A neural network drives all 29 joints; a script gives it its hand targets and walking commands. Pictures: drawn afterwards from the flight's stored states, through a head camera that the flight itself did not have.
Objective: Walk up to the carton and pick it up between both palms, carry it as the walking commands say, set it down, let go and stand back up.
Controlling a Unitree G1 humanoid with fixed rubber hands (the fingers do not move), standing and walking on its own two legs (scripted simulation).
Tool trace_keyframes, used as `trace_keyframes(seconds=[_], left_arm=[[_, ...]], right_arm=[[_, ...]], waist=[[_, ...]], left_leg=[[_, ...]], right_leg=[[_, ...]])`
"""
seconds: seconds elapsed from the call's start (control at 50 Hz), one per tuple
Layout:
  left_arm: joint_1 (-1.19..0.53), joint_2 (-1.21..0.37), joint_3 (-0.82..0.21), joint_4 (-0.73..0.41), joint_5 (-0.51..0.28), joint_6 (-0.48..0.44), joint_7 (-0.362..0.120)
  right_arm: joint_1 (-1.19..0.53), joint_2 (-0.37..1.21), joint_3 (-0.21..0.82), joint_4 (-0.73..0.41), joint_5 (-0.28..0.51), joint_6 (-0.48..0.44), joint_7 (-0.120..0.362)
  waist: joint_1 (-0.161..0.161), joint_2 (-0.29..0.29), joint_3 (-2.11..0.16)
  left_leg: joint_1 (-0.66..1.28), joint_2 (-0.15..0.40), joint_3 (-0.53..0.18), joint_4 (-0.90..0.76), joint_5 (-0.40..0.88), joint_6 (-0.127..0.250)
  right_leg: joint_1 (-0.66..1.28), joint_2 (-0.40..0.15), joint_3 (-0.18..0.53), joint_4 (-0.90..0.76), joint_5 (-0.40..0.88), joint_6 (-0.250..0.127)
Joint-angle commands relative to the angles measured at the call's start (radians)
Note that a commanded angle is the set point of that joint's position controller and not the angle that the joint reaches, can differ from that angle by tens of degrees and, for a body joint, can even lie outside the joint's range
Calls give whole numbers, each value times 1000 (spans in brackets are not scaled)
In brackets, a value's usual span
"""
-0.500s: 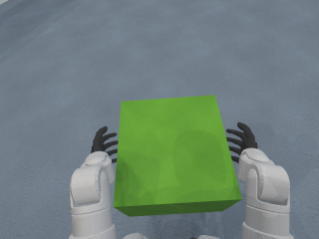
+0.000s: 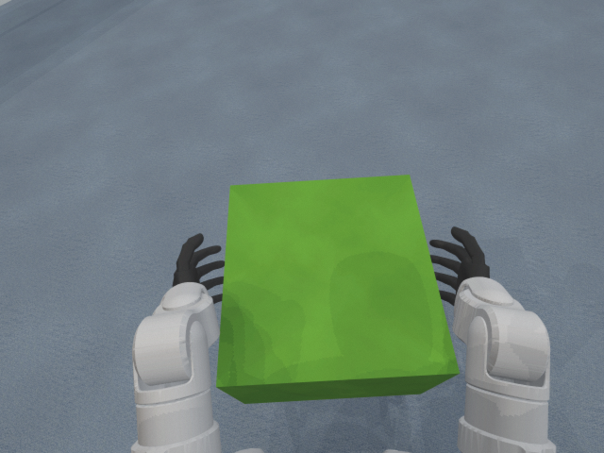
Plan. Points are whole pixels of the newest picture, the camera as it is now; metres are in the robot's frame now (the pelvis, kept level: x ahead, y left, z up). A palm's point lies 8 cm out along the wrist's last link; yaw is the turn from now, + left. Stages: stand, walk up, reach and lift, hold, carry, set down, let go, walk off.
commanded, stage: carry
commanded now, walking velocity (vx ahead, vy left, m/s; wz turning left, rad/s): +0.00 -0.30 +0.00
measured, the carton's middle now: (326, 290) +0.33 +0.00 +0.00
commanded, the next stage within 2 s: none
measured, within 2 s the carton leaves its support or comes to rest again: neither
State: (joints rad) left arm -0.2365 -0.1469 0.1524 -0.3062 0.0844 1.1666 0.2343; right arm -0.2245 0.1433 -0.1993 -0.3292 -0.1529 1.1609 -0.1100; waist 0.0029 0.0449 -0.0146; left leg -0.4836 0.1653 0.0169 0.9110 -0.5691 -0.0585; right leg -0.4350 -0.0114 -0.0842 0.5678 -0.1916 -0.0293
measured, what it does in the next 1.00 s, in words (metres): steps to the right: left foot, then right foot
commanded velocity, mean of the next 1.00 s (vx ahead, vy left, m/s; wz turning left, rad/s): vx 0.00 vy -0.26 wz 0.00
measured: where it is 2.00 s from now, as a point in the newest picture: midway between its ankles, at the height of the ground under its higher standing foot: outside the picture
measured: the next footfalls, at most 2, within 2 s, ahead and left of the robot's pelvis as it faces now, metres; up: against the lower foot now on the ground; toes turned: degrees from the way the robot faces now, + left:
left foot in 0.22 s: -0.01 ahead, +0.01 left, +0.00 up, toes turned +9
right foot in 0.48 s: +0.03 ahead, -0.35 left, +0.00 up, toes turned -4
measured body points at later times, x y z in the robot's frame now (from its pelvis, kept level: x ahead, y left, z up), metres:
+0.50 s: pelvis -0.06 -0.20 +0.00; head -0.03 -0.21 +0.45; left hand +0.24 -0.03 +0.09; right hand +0.25 -0.37 +0.08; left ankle -0.05 +0.00 -0.73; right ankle -0.01 -0.34 -0.73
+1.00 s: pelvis -0.12 -0.39 +0.01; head -0.10 -0.39 +0.46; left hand +0.17 -0.22 +0.09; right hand +0.18 -0.55 +0.09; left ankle -0.12 -0.23 -0.73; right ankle -0.07 -0.53 -0.70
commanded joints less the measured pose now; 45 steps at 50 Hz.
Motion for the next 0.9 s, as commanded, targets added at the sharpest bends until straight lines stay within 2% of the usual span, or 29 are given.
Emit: trace_keyframes(seconds=[0.0, 0.04, 0.14, 0.16, 0.18, 0.2, 0.22, 0.24, 0.26, 0.28, 0.32, 0.38, 0.42, 0.44, 0.46, 0.48, 0.5, 0.52, 0.56, 0.62, 0.68, 0.74, 0.76, 0.78, 0.8, 0.82, 0.84, 0.86, 0.88], left_arm=[[-419, -922, -731, -36, -425, 10, -436], [-429, -927, -729, -75, -416, -4, -423], [-396, -908, -754, -43, -401, 1, -413], [-405, -907, -762, -34, -397, 4, -410], [-406, -899, -761, -20, -391, 8, -407], [-418, -899, -764, -14, -388, 9, -407], [-434, -903, -738, -18, -390, 20, -413], [-486, -924, -756, -27, -408, 12, -412], [-510, -933, -762, -55, -427, 3, -410], [-524, -934, -763, -69, -433, 2, -415], [-510, -933, -759, -53, -432, 6, -421], [-480, -925, -771, -66, -446, 18, -426], [-442, -909, -766, -52, -449, 29, -429], [-425, -904, -765, -46, -452, 33, -431], [-407, -897, -766, -49, -453, 37, -432], [-402, -884, -765, -49, -452, 41, -436], [-371, -889, -739, 11, -439, 38, -442], [-409, -910, -746, -20, -450, 27, -444], [-414, -918, -734, -30, -428, 10, -437], [-420, -921, -724, -83, -414, -10, -421], [-398, -908, -736, -67, -405, -8, -415], [-392, -900, -760, -30, -391, 1, -409], [-393, -892, -760, -18, -384, 4, -406], [-404, -897, -761, -13, -384, 6, -406], [-459, -898, -742, -36, -394, 15, -414], [-496, -925, -760, -31, -412, 7, -410], [-513, -930, -764, -62, -428, 0, -410], [-517, -931, -761, -67, -431, 1, -415], [-497, -930, -756, -43, -425, 4, -419]], right_arm=[[-492, 944, 839, -38, 499, 15, 308], [-528, 940, 857, -85, 528, 6, 311], [-451, 899, 805, -39, 503, 24, 320], [-433, 897, 793, -20, 496, 27, 324], [-420, 894, 777, -6, 488, 29, 330], [-431, 891, 758, -1, 482, 29, 333], [-387, 901, 724, 44, 460, 19, 336], [-419, 926, 748, 44, 472, 14, 336], [-430, 929, 752, 42, 479, 9, 335], [-433, 935, 752, 44, 472, 6, 331], [-473, 931, 759, 7, 465, -3, 321], [-436, 909, 751, -23, 444, 2, 303], [-396, 882, 739, -15, 423, 12, 295], [-389, 877, 737, -12, 416, 16, 292], [-383, 877, 739, -16, 412, 21, 290], [-373, 868, 741, -11, 408, 26, 288], [-383, 872, 756, 3, 407, 37, 293], [-432, 892, 795, -13, 431, 33, 297], [-471, 933, 833, -22, 482, 13, 306], [-517, 931, 858, -92, 525, 0, 310], [-463, 904, 829, -68, 511, 13, 312], [-415, 886, 788, -18, 487, 22, 325], [-411, 884, 773, -8, 481, 24, 331], [-413, 882, 754, -5, 476, 24, 334], [-388, 897, 721, 45, 458, 13, 336], [-413, 922, 746, 48, 469, 10, 335], [-418, 922, 746, 45, 472, 4, 333], [-428, 927, 748, 43, 467, 1, 330], [-450, 926, 756, 29, 462, -3, 326]], waist=[[-7, -187, -381], [-10, -178, -383], [-3, -198, -367], [-14, -169, -370], [-24, -126, -375], [-22, 33, -372], [-23, 339, -316], [-20, 246, -214], [-22, 137, -197], [-16, 67, -190], [-3, 97, -220], [-24, 171, -280], [-35, 234, -286], [-27, 214, -306], [-19, 120, -349], [-12, -45, -366], [10, -393, -365], [4, -397, -359], [-4, -197, -378], [-10, -185, -388], [-8, -206, -379], [-18, -159, -371], [-25, -97, -372], [-23, 98, -373], [-22, 376, -272], [-22, 220, -199], [-24, 123, -194], [-16, 65, -190], [-3, 76, -195]], left_leg=[[-80, -93, 47, 266, -28, 45], [-41, -89, 73, 158, 57, 37], [148, -119, 80, -199, 86, 88], [221, -107, 84, -349, 154, 105], [344, -70, 74, -531, 250, 117], [472, 111, -139, -592, 232, 140], [425, 423, -470, -638, 377, 299], [331, 441, -436, -640, 518, 352], [288, 386, -309, -632, 557, 309], [271, 319, -179, -606, 616, 238], [321, 182, 13, -514, 791, 151], [334, 179, 26, -458, 960, 140], [351, 186, 4, -434, 940, 127], [339, 160, 25, -384, 888, 101], [284, 103, 62, -285, 767, 63], [146, 52, 86, -178, 490, 19], [-109, -104, 162, -8, -67, -19], [-120, -113, 74, 181, -204, 11], [-94, -100, 41, 284, -69, 46], [-40, -93, 75, 144, 63, 39], [56, -114, 82, -34, 64, 61], [237, -101, 84, -387, 176, 109], [363, -43, 43, -546, 260, 120], [483, 187, -219, -603, 225, 153], [365, 446, -491, -670, 401, 312], [292, 421, -405, -649, 522, 335], [265, 364, -274, -633, 564, 285], [259, 304, -151, -601, 633, 227], [285, 236, -54, -551, 705, 179]], right_leg=[[327, -228, 178, -176, 417, -148], [318, -169, 123, -192, 270, -137], [232, -174, 185, -280, 66, -149], [207, -159, 175, -269, 56, -131], [137, -120, 148, -233, 30, -81], [-18, -70, 126, -92, -37, -21], [-213, 19, 52, 233, -273, 73], [-291, 12, 191, 450, -243, 80], [-277, 9, 272, 539, -202, 91], [-244, 4, 277, 532, -150, 93], [-186, 0, 165, 351, -85, 117], [-12, 15, 13, 142, -142, 106], [46, 37, -49, 2, -125, 87], [121, 44, -76, -109, -67, 77], [241, 38, -64, -191, -39, 64], [357, -76, 42, -208, 197, 37], [429, -287, 318, -193, 564, -79], [379, -290, 305, -165, 668, -152], [327, -252, 193, -171, 484, -157], [312, -168, 118, -198, 241, -138], [266, -179, 166, -256, 96, -161], [192, -154, 168, -256, 46, -129], [102, -112, 145, -207, 1, -76], [-57, -56, 111, -29, -105, -10], [-239, 29, 61, 274, -274, 67], [-263, 15, 216, 472, -217, 71], [-251, 18, 279, 534, -185, 83], [-228, 15, 275, 522, -139, 90], [-218, -5, 247, 430, -99, 104]])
